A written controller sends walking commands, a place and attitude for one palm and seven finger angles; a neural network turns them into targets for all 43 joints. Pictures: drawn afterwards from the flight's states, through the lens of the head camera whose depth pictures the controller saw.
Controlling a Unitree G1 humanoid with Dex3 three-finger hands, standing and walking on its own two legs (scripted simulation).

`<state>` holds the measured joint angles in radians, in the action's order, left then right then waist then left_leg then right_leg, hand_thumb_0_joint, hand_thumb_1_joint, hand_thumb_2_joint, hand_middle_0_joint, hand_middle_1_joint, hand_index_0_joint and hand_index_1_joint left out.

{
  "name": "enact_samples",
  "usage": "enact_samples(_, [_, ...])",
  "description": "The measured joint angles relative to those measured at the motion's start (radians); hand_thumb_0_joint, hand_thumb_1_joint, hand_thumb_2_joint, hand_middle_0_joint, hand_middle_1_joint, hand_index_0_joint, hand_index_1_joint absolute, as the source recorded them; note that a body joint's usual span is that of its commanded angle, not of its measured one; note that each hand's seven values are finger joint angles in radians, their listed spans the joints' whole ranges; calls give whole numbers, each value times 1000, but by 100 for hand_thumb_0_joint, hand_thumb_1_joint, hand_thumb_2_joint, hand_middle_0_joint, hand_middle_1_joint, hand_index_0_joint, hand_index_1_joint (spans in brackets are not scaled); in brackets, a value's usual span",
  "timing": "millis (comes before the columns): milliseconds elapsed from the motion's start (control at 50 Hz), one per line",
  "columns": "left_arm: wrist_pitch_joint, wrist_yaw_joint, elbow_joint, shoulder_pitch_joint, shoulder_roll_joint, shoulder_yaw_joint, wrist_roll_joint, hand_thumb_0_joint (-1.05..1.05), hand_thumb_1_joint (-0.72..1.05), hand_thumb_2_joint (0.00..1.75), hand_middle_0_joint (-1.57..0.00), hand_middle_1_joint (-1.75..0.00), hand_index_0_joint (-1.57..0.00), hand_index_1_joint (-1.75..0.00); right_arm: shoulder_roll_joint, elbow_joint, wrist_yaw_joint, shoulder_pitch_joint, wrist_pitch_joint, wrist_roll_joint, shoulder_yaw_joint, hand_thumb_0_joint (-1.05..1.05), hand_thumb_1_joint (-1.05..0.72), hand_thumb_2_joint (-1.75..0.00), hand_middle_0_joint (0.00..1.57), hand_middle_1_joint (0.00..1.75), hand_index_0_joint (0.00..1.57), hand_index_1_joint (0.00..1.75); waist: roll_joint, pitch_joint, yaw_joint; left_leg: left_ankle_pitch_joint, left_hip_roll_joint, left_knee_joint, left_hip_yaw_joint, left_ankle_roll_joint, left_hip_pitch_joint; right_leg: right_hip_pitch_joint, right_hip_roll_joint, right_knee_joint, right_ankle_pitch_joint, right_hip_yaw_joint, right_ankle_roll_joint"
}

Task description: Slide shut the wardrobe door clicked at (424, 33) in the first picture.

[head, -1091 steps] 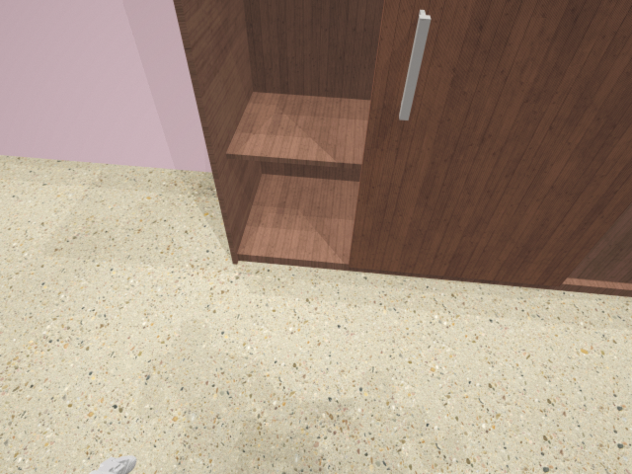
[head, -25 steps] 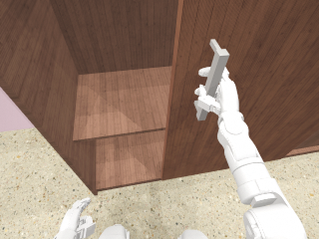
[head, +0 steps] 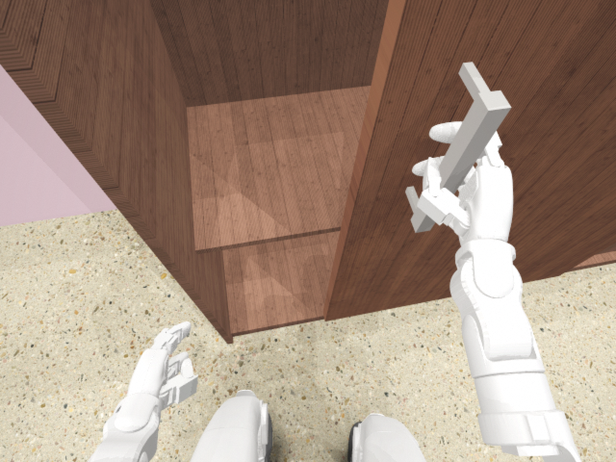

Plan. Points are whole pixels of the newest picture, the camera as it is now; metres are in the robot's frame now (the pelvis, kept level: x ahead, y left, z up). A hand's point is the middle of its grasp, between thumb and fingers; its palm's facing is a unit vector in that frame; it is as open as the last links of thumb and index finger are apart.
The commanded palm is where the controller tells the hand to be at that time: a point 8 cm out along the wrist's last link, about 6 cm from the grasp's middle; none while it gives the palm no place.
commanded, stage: step sideways, sliding the door along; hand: right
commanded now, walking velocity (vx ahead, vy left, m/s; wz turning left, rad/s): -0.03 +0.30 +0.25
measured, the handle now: (441, 162) +0.43 -0.17 +0.10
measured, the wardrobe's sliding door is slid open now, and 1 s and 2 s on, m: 0.29 0.00 0.00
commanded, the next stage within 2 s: stop walking and hold the door there in 1.00 s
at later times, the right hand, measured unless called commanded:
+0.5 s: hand (270, 224) +0.34 +0.03 +0.11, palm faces +0.01 +1.00 -0.06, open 6.0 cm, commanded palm +0.31 +0.05 +0.11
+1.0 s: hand (161, 241) +0.33 +0.14 +0.11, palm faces +0.07 +0.99 -0.07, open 6.1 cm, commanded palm +0.29 +0.17 +0.11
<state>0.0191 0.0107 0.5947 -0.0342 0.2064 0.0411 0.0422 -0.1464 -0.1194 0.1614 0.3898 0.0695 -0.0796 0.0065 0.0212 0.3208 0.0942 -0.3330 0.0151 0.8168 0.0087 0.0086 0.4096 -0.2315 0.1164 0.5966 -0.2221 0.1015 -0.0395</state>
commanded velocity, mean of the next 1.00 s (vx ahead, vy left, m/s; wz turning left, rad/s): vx -0.03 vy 0.30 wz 0.14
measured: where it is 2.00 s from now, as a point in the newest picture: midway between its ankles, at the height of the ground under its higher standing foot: outside the picture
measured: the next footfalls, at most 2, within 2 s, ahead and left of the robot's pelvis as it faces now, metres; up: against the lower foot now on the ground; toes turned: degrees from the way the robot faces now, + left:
left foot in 0.22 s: +0.05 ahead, +0.24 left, +0.00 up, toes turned +6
right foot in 0.42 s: +0.05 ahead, -0.05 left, +0.00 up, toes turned -6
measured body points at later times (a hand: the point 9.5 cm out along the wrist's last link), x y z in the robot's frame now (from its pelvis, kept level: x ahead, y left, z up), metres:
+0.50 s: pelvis -0.02 +0.13 +0.01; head +0.05 +0.12 +0.45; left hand +0.17 +0.36 -0.09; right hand +0.34 -0.02 +0.11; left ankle +0.00 +0.25 -0.66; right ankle +0.01 -0.05 -0.72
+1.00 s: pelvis -0.06 +0.26 +0.01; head -0.01 +0.26 +0.45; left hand +0.09 +0.49 -0.10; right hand +0.32 +0.09 +0.12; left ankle -0.03 +0.39 -0.67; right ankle -0.02 +0.07 -0.72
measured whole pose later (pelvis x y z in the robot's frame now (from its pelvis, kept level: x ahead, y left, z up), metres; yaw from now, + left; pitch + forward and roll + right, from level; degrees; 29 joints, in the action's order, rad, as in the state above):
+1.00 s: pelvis -0.06 +0.26 +0.01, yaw +6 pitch -4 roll +2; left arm -0.04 -0.02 0.62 -0.18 0.20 0.03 0.03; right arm -0.15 -0.30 0.15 0.38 0.07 -0.08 0.02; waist 0.04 0.17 0.10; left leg -0.43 0.00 0.99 0.03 0.00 0.45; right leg -0.21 0.19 0.56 -0.27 0.05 -0.09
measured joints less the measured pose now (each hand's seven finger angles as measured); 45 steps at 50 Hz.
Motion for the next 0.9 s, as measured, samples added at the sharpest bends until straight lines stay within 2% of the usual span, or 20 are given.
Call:
enact_samples(60, [-10, -25, 5, -23, -3, -6, -9, 1, 91, 90, -19, -30, -20, -30, 21, -11, -4, -5, 3, 27, 17, 3, -75, -84, 42, 140, 26, 140, 0, -13, 20, -111, -20, 221, -11, 7, 43, 14, 41, -18, -46, -10, -29])
enact_samples(100, [-13, -36, -2, -35, -4, -12, -8, 1, 91, 90, -19, -30, -20, -30, 27, -7, -4, -17, 1, 26, 26, 4, -75, -83, 41, 140, 27, 140, 17, -19, 31, -120, -6, 220, 4, 7, 23, 22, 75, -42, -34, -20, -50])
enact_samples(160, [-13, -44, -22, -41, -9, -21, -8, 1, 90, 90, -20, -30, -20, -30, 21, 8, -8, -35, 6, 21, 28, 3, -75, -82, 41, 140, 27, 140, 46, -28, 54, -91, 20, 75, 14, 3, -45, 21, 129, -47, -25, -19, -82])
enact_samples(220, [-5, -48, -39, -39, -27, -33, -2, 1, 90, 90, -20, -30, -20, -30, -7, 26, -13, -46, 8, 23, 13, 2, -73, -82, 42, 140, 26, 140, 51, -36, 68, 35, 38, -149, 10, 5, -148, -2, 168, 11, -50, -24, -116])
enact_samples(240, [-3, -48, -39, -29, -26, -37, 3, 1, 90, 90, -20, -30, -20, -30, -8, 28, -14, -48, 13, 27, 0, 1, -72, -82, 42, 140, 25, 140, 71, -29, 61, 24, 22, -181, 23, 31, -172, -14, 191, 43, -62, -40, -118])
enact_samples(260, [-4, -45, -32, -13, -22, -37, 8, 1, 90, 90, -20, -30, -20, -30, -3, 29, -11, -52, 17, 28, -13, 1, -72, -82, 43, 140, 25, 140, 99, -17, 39, 16, 1, -183, 43, 34, -184, -31, 209, 77, -51, -65, -84])
enact_samples(300, [-6, -28, -10, 9, -19, -37, 11, 1, 90, 90, -20, -30, -20, -30, 2, 36, -3, -78, 20, 32, -25, 0, -72, -82, 43, 140, 26, 140, 94, -18, 4, 14, 7, -179, 51, 17, -172, -78, 154, 189, -146, -96, -19])
enact_samples(340, [-4, -13, 5, 9, -16, -31, 6, 1, 90, 90, -20, -30, -20, -30, 10, 42, 1, -110, 23, 31, -19, 0, -73, -82, 44, 140, 26, 140, 55, -44, -9, 35, 28, -198, 30, 1, -149, -107, 61, 277, -263, -82, 5])
enact_samples(380, [3, -1, 8, -3, -6, -28, 3, 1, 91, 90, -20, -30, -20, -30, 30, 56, 12, -136, 18, 20, -1, 0, -75, -82, 44, 140, 26, 140, 27, -68, -23, 76, 34, -213, 16, -10, -130, -75, 3, 160, -216, -36, 14])
enact_samples(420, [1, 3, -7, -20, 14, -16, -4, 1, 91, 90, -20, -30, -20, -30, 45, 68, 20, -144, 9, 24, 25, 1, -75, -82, 43, 140, 26, 140, 38, -81, -39, 118, 10, -129, 28, -5, -81, 0, 13, -39, 35, 0, 26])
enact_samples(480, [-20, -13, -4, -39, 6, 2, -8, 1, 91, 90, -20, -30, -20, -30, 32, 23, -13, -98, 14, 37, 69, 1, -76, -81, 40, 140, 25, 140, -2, -72, -25, -66, -22, 169, -19, 13, 20, 19, 35, -41, -24, -8, -17])
enact_samples(520, [-29, -21, -3, -57, 5, -5, -10, 1, 91, 90, -19, -30, -20, -30, 43, -11, -22, -75, 7, 46, 93, 1, -77, -81, 38, 140, 25, 140, -6, -83, -12, -107, -27, 273, -11, 14, 56, 23, 64, -50, -32, -25, -35])
enact_samples(640, [-46, -39, -41, -78, -5, -24, 1, 1, 90, 90, -19, -30, -20, -30, 51, -63, -36, -49, 6, 27, 130, 1, -77, -79, 36, 140, 24, 140, 50, -113, 36, -75, 32, 49, 29, -2, -26, 9, 163, -24, -32, -34, -91])
enact_samples(680, [-52, -37, -48, -78, -31, -39, 11, 1, 90, 90, -19, -30, -20, -30, 33, -60, -42, -45, 2, 26, 129, -1, -76, -79, 38, 140, 23, 140, 37, -132, 35, 57, 50, -109, 23, 1, -105, -29, 173, 52, -67, -48, -86])
enact_samples(700, [-54, -33, -41, -66, -39, -47, 15, 1, 90, 90, -20, -30, -20, -30, 30, -60, -39, -45, 5, 31, 122, -1, -75, -80, 39, 140, 22, 140, 38, -138, 29, 24, 44, -116, 27, 17, -112, -52, 179, 102, -101, -63, -66])
enact_samples(760, [-43, -13, 11, -33, -38, -47, 5, 1, 90, 90, -20, -30, -20, -30, 65, -72, -4, -68, 14, 24, 99, -1, -76, -81, 41, 140, 20, 141, 66, -160, -15, -15, 31, -70, 40, 17, -75, -115, 96, 261, -261, -121, -7])
enact_samples(800, [-33, -6, 37, -36, -34, -36, -4, 1, 90, 90, -20, -30, -20, -30, 76, -83, 17, -80, 11, 26, 66, -1, -77, -82, 38, 140, 20, 141, 56, -178, -23, 14, 29, -97, 29, 11, -64, -112, 25, 273, -270, -84, 8])
enact_samples(820, [-32, -1, 45, -42, -34, -32, -8, 1, 90, 90, -20, -30, -20, -30, 66, -83, 17, -84, 8, 24, 58, 0, -78, -82, 37, 140, 20, 141, 43, -185, -28, 25, 29, -107, 25, 7, -60, -84, -2, 195, -219, -51, 13])
enact_samples(860, [-36, 6, 48, -54, -42, -21, -16, 1, 91, 90, -20, -30, -20, -30, 30, -87, 9, -70, 7, 15, 51, 0, -78, -82, 36, 140, 20, 141, -6, -170, -26, 42, 33, -59, 10, -4, -33, -26, -22, 65, -95, -9, -2])
enact_samples(900, [-47, -2, 34, -78, -40, -14, -19, 1, 91, 90, -20, -30, -20, -30, 7, -115, 1, -48, 14, 10, 41, 0, -78, -82, 35, 140, 19, 141, -25, -149, -14, -53, 9, 93, -6, -3, 17, -2, -6, 39, -87, -6, -20])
